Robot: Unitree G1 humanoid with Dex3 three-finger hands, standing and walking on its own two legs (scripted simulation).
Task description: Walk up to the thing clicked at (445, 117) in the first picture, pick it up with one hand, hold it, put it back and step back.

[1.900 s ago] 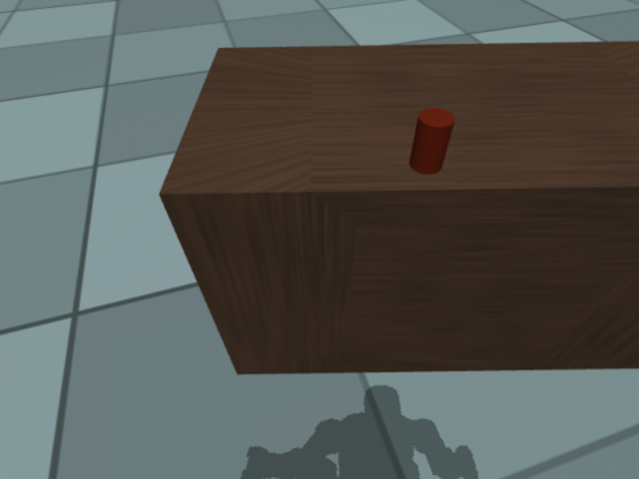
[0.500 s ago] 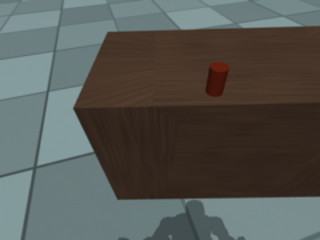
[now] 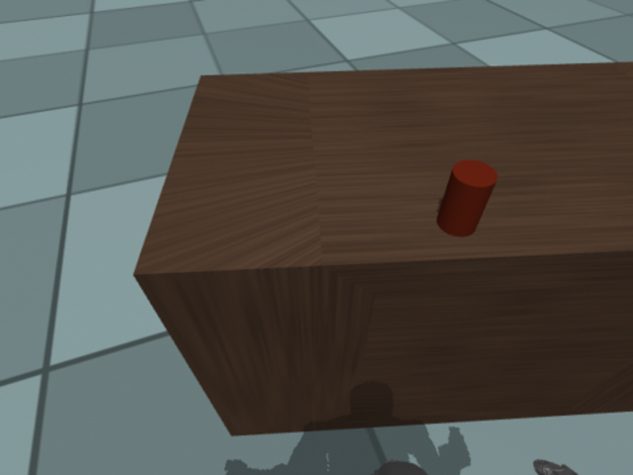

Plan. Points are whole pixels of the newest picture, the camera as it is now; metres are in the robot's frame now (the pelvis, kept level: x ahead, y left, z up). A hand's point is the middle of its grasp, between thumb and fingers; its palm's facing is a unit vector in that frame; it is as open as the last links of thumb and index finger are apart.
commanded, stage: walk up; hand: right
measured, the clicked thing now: (464, 199) +0.48 -0.20 +0.09
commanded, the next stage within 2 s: stand in 1.56 s
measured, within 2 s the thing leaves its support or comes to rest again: neither
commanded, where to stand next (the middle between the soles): +0.09 -0.01 m, yaw +3 degrees
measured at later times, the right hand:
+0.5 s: hand out of the picture +0.13 -0.27 -0.15, palm faces -0.05 +0.93 -0.35, open 7.3 cm
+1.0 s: hand (519, 460) +0.18 -0.26 -0.14, palm faces -0.09 +0.94 -0.33, open 7.3 cm
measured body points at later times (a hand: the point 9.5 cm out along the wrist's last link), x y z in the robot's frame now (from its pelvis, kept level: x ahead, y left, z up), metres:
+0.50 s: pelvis +0.06 -0.02 +0.00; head +0.08 -0.01 +0.45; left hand +0.18 +0.27 -0.12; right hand +0.13 -0.32 -0.12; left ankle +0.05 +0.10 -0.73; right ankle +0.10 -0.14 -0.73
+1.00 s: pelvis +0.07 -0.02 +0.02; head +0.08 -0.02 +0.47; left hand +0.13 +0.29 -0.11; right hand +0.19 -0.31 -0.11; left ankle +0.05 +0.10 -0.73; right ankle +0.10 -0.14 -0.73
